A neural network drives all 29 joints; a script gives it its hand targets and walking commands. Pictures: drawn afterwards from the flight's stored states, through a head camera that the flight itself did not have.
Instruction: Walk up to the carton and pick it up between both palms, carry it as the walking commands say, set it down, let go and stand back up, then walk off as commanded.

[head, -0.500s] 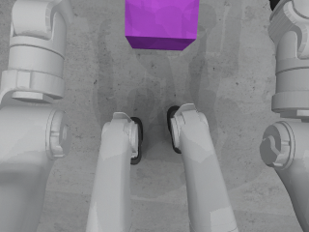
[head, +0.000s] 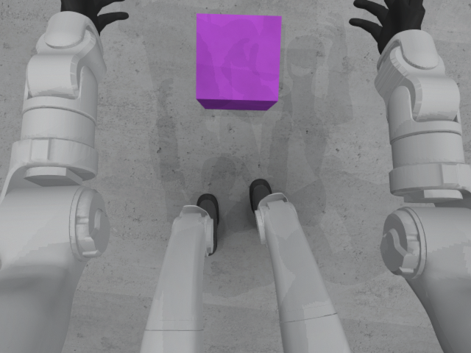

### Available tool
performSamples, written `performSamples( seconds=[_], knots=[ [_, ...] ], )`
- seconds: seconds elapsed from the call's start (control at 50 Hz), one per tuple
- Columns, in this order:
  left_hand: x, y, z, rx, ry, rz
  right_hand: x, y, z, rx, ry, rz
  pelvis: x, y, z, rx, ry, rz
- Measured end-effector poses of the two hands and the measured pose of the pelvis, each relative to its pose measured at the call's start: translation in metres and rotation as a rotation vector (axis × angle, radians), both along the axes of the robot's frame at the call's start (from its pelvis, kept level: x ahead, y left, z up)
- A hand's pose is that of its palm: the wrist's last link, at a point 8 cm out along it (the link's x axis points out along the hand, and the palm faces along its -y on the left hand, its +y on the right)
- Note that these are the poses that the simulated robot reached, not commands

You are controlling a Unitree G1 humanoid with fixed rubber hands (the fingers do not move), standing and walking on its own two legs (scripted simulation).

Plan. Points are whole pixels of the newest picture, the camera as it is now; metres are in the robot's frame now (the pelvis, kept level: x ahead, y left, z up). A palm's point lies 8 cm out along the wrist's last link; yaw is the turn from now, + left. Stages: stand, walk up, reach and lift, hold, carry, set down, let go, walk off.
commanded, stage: let go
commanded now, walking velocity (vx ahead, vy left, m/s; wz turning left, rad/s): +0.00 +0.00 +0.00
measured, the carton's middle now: (237, 69) +0.58 -0.05 -0.55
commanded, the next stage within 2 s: stand in 1.38 s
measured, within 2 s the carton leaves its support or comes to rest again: neither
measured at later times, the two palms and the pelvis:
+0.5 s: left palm (46, 108) +0.44 +0.17 -0.04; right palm (467, 104) +0.40 -0.26 -0.03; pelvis +0.08 -0.02 +0.08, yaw +1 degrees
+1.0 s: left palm out of the picture +0.27 +0.25 +0.04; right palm out of the picture +0.27 -0.21 +0.04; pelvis +0.11 +0.02 +0.12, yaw +0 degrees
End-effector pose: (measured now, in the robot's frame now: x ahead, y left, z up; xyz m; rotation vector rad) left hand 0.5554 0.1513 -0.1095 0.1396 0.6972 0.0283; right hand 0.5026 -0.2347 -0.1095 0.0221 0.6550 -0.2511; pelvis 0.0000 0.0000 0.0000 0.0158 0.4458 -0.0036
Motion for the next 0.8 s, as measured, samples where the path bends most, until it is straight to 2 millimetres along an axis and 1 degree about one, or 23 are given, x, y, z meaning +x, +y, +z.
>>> performSamples(
  seconds=[0.1,0.18,0.24,0.3,0.34,0.42,0.48,0.52,0.62,0.66,0.72,0.8],
  knots=[
    [-0.004,0.000,0.015,-0.010,0.023,0.000,-0.003,0.004,0.013,0.001,0.040,-0.004,0.014,-0.001,0.012,0.004,0.117,0.000],
    [-0.011,-0.004,0.026,0.005,0.021,0.006,-0.009,0.008,0.025,-0.030,0.061,0.052,0.028,-0.003,0.020,0.003,0.192,0.008],
    [-0.024,-0.004,0.034,0.042,0.013,0.008,-0.016,0.007,0.033,-0.065,0.073,0.117,0.038,-0.006,0.029,0.000,0.208,0.012],
    [-0.045,0.001,0.042,0.079,0.019,0.013,-0.030,0.000,0.042,-0.105,0.091,0.166,0.048,-0.008,0.041,-0.004,0.192,0.016],
    [-0.062,0.007,0.047,0.104,0.031,0.007,-0.044,-0.005,0.049,-0.132,0.115,0.199,0.056,-0.011,0.051,-0.001,0.167,0.013],
    [-0.094,0.017,0.053,0.096,0.085,0.018,-0.075,-0.016,0.061,-0.113,0.162,0.200,0.071,-0.015,0.065,0.001,0.123,0.015],
    [-0.111,0.021,0.066,0.081,0.084,0.017,-0.096,-0.022,0.074,-0.111,0.174,0.202,0.081,-0.017,0.074,-0.001,0.088,0.013],
    [-0.119,0.022,0.074,0.075,0.081,0.010,-0.107,-0.024,0.083,-0.107,0.172,0.197,0.087,-0.017,0.079,-0.004,0.066,0.014],
    [-0.134,0.025,0.099,0.062,0.040,-0.003,-0.132,-0.016,0.111,-0.106,0.135,0.206,0.098,-0.015,0.090,-0.007,0.001,0.004],
    [-0.146,0.028,0.107,0.064,0.038,-0.009,-0.146,-0.010,0.120,-0.097,0.129,0.217,0.102,-0.013,0.094,-0.009,-0.034,0.001],
    [-0.174,0.037,0.113,0.061,0.071,-0.013,-0.171,-0.002,0.129,-0.080,0.142,0.199,0.108,-0.010,0.101,-0.014,-0.104,0.002],
    [-0.219,0.054,0.120,0.062,0.112,0.004,-0.206,0.006,0.138,-0.080,0.178,0.194,0.112,-0.003,0.108,-0.020,-0.203,0.001]
  ],
)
